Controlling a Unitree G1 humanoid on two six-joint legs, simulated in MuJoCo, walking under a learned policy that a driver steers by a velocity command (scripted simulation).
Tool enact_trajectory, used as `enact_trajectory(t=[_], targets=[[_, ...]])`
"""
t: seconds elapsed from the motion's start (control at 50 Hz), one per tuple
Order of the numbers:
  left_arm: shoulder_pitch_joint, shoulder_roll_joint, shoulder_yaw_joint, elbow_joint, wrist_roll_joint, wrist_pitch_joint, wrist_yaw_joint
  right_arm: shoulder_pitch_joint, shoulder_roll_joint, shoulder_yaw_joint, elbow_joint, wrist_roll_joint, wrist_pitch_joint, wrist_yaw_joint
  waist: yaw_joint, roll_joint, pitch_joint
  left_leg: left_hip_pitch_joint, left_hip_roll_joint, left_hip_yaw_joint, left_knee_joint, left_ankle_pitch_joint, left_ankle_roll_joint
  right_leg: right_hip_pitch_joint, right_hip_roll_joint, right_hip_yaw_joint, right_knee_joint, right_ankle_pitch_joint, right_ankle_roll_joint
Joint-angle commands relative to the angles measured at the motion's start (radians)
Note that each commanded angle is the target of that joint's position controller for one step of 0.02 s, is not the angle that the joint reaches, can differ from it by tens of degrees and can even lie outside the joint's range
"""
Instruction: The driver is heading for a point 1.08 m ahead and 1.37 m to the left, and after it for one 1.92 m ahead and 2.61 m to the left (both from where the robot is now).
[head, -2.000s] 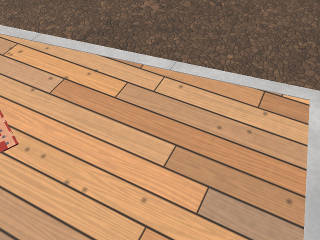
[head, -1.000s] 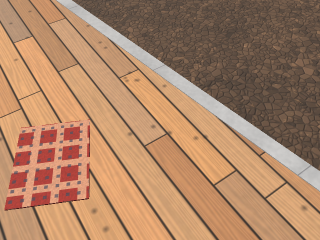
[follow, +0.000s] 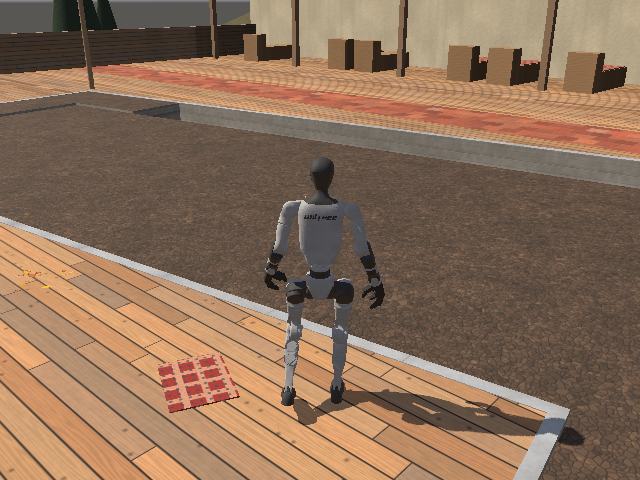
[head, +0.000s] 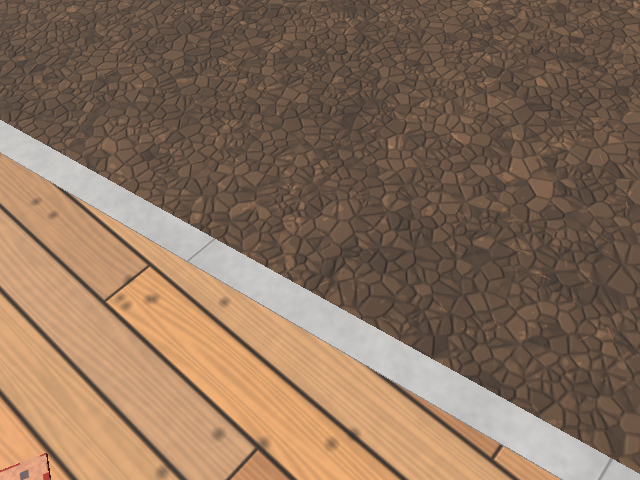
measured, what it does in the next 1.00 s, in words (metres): walks ahead, turning left: left foot, then right foot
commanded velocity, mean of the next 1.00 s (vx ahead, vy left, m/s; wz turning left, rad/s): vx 0.04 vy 0.00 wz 0.51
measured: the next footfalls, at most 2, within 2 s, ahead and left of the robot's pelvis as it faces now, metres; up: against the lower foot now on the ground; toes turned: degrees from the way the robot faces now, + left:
left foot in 0.32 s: +0.12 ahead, +0.16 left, +0.00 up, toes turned +14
right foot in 0.82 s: +0.20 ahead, -0.05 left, +0.00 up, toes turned +33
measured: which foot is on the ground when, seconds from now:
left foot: up 0.00-0.30, down 0.32-0.82, up 0.84-1.00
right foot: down 0.00-0.32, up 0.34-0.80, down 0.82-1.00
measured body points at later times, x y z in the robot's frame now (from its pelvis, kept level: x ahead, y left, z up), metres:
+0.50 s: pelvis +0.07 +0.06 +0.01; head +0.12 +0.10 +0.45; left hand +0.17 +0.38 -0.12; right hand +0.27 -0.19 -0.08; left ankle +0.08 +0.15 -0.73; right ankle +0.09 -0.09 -0.65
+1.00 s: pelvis +0.11 +0.03 +0.01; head +0.15 +0.03 +0.46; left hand +0.05 +0.34 -0.09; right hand +0.39 -0.15 -0.10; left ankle +0.02 +0.13 -0.65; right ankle +0.17 -0.07 -0.73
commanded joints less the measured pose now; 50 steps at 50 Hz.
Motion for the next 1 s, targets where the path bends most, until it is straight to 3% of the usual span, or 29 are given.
enact_trajectory(t=[0.02,0.06,0.14,0.22,0.28,0.3,0.32,0.34,0.36,0.38,0.4,0.42,0.44,0.46,0.56,0.64,0.72,0.76,0.8,0.82,0.84,0.86,0.88,0.92,0.96,1.0], targets=[[-0.024,0.119,0.037,-0.027,0.014,-0.024,0.006,0.127,-0.051,-0.022,-0.021,-0.01,0.04,-0.024,-0.038,-0.106,-0.168,0.036,0.034,0.005,-0.051,0.09,-0.031,0.096,-0.285,0.131,-0.204,0.591,-0.196],[-0.043,0.149,0.049,-0.013,0.01,-0.021,0.022,0.085,-0.052,-0.024,-0.053,-0.017,0.052,-0.029,-0.035,-0.122,-0.161,0.009,0.048,0.011,-0.136,0.159,-0.033,0.101,-0.292,0.083,-0.227,0.523,-0.192],[-0.043,0.163,0.056,0.014,0.002,0.009,0.053,-0.006,-0.06,-0.027,-0.102,-0.018,0.061,-0.011,-0.001,-0.125,-0.15,0.011,0.059,0.041,-0.278,0.281,-0.017,0.136,-0.3,0.028,-0.26,0.266,-0.176],[-0.033,0.185,0.065,0.038,-0.016,0.039,0.057,-0.065,-0.079,-0.04,-0.15,-0.02,0.074,0.009,0.017,-0.123,-0.122,-0.003,0.046,0.075,-0.371,0.216,0.01,0.209,-0.346,0.032,-0.217,0.176,-0.156],[-0.053,0.197,0.072,0.047,-0.042,0.055,0.06,-0.037,-0.073,-0.048,-0.159,-0.02,0.077,0.026,-0.015,-0.122,-0.122,0.077,0.009,0.123,-0.544,0.259,0.055,0.241,-0.345,0.01,-0.103,0.197,-0.095],[-0.022,0.18,0.07,0.064,-0.048,0.059,0.06,-0.012,-0.086,-0.056,-0.154,-0.024,0.074,0.025,-0.023,-0.094,-0.128,0.147,-0.015,0.12,-0.639,0.358,0.083,0.224,-0.309,-0.016,-0.023,0.159,-0.046],[0.035,0.147,0.064,0.08,-0.031,0.06,0.056,0.027,-0.162,-0.081,-0.151,-0.027,0.068,0.012,-0.016,0.057,-0.142,0.252,0.041,-0.009,-0.741,0.655,0.134,0.152,-0.221,-0.087,0.167,0.034,0.035],[-0.001,0.098,0.048,0.029,0.015,0.055,0.049,0.048,-0.287,-0.107,-0.166,-0.032,0.065,-0.007,0.008,0.343,-0.143,0.426,0.268,-0.355,-0.746,1.045,0.304,-0.169,-0.05,-0.128,0.473,-0.457,0.14],[-0.086,0.117,0.051,0.007,0.006,0.051,0.051,0.083,-0.246,-0.091,-0.172,-0.059,0.043,0.005,-0.056,0.232,-0.237,0.447,0.324,-0.462,-0.771,0.997,0.427,-0.264,0.008,0.07,0.665,-0.585,0.143],[-0.11,0.14,0.058,0.006,-0.02,0.051,0.051,0.055,-0.223,-0.085,-0.177,-0.057,0.021,0.012,-0.047,0.138,-0.231,0.449,0.285,-0.384,-0.778,0.954,0.402,-0.301,-0.013,0.128,0.73,-0.523,0.125],[-0.097,0.139,0.06,0.019,-0.029,0.052,0.057,0.0,-0.202,-0.082,-0.185,-0.038,0.008,0.007,-0.02,0.093,-0.213,0.439,0.237,-0.32,-0.769,0.88,0.348,-0.32,-0.033,0.15,0.717,-0.435,0.112],[-0.091,0.152,0.067,0.033,-0.022,0.054,0.066,-0.045,-0.166,-0.072,-0.194,-0.017,0.008,0.001,-0.005,0.059,-0.199,0.421,0.212,-0.286,-0.77,0.831,0.307,-0.325,-0.049,0.16,0.682,-0.374,0.112],[-0.093,0.164,0.072,0.033,-0.017,0.055,0.072,-0.072,-0.15,-0.065,-0.201,-0.011,0.014,-0.009,0.011,0.073,-0.196,0.381,0.195,-0.267,-0.777,0.814,0.29,-0.286,-0.052,0.168,0.659,-0.326,0.115],[-0.09,0.159,0.073,0.034,-0.018,0.055,0.071,-0.075,-0.146,-0.062,-0.206,-0.017,0.019,-0.015,0.017,0.086,-0.204,0.363,0.179,-0.259,-0.782,0.824,0.288,-0.254,-0.037,0.164,0.655,-0.292,0.12],[-0.096,0.122,0.063,0.039,-0.025,0.054,0.069,-0.059,-0.174,-0.071,-0.211,-0.018,0.034,-0.031,0.004,0.089,-0.203,0.368,0.145,-0.271,-0.786,0.733,0.282,-0.207,-0.006,0.174,0.437,-0.222,0.149],[-0.101,0.13,0.064,0.042,-0.027,0.051,0.062,-0.086,-0.183,-0.073,-0.221,-0.023,0.046,-0.03,-0.005,0.115,-0.175,0.284,0.122,-0.322,-0.796,0.577,0.278,-0.119,0.01,0.183,0.318,-0.202,0.158],[-0.084,0.142,0.066,0.043,-0.031,0.033,0.048,-0.111,-0.179,-0.07,-0.231,-0.022,0.056,-0.024,-0.007,0.135,-0.169,0.276,0.108,-0.401,-0.769,0.573,0.27,-0.052,0.026,0.191,0.204,-0.224,0.142],[-0.048,0.147,0.068,0.05,-0.033,0.022,0.038,-0.131,-0.177,-0.066,-0.239,-0.017,0.063,-0.024,0.011,0.143,-0.177,0.281,0.092,-0.433,-0.737,0.616,0.253,0.009,0.033,0.186,0.095,-0.195,0.127],[0.029,0.162,0.076,0.075,-0.03,0.014,0.03,-0.154,-0.162,-0.059,-0.251,-0.006,0.073,-0.031,0.055,0.121,-0.182,0.219,0.032,-0.412,-0.678,0.538,0.19,0.167,0.004,0.175,-0.122,-0.001,0.096],[0.054,0.226,0.09,0.076,-0.014,0.018,0.034,-0.12,-0.118,-0.046,-0.257,-0.012,0.075,-0.032,0.035,-0.015,-0.204,0.103,-0.045,-0.325,-0.532,0.312,0.135,0.29,-0.167,0.317,-0.161,0.076,0.036],[0.024,0.303,0.101,0.072,0.008,0.029,0.041,-0.072,-0.095,-0.045,-0.275,-0.006,0.067,-0.03,-0.024,-0.287,-0.162,-0.116,-0.225,-0.132,-0.357,-0.088,0.075,0.328,-0.356,0.558,-0.185,0.291,-0.126],[-0.001,0.247,0.087,0.046,0.023,0.026,0.043,-0.066,-0.185,-0.069,-0.262,-0.025,0.055,-0.025,-0.003,-0.247,-0.157,-0.143,-0.154,-0.128,-0.113,-0.145,0.03,0.266,-0.444,0.615,-0.19,0.323,-0.224],[-0.051,0.195,0.072,0.027,0.016,0.024,0.049,-0.052,-0.226,-0.088,-0.242,-0.016,0.057,-0.02,-0.021,-0.173,-0.14,-0.134,-0.126,-0.127,-0.018,-0.074,0.017,0.237,-0.391,0.511,-0.176,0.296,-0.2],[-0.095,0.159,0.061,0.017,-0.015,0.029,0.059,-0.035,-0.186,-0.086,-0.215,-0.017,0.077,-0.024,-0.024,-0.144,-0.101,-0.167,-0.108,-0.099,0.056,0.041,-0.016,0.242,-0.284,0.356,-0.162,0.207,-0.125],[-0.062,0.164,0.056,0.026,-0.016,0.037,0.068,-0.063,-0.139,-0.071,-0.234,-0.007,0.084,-0.017,0.0,-0.157,-0.082,-0.178,-0.097,-0.051,0.04,0.093,-0.038,0.248,-0.249,0.269,-0.171,0.24,-0.129],[-0.009,0.182,0.06,0.037,-0.01,0.046,0.077,-0.122,-0.115,-0.059,-0.268,0.0,0.08,-0.013,0.041,-0.179,-0.09,-0.205,-0.07,-0.016,-0.062,0.114,-0.055,0.327,-0.261,0.24,-0.175,0.271,-0.147]])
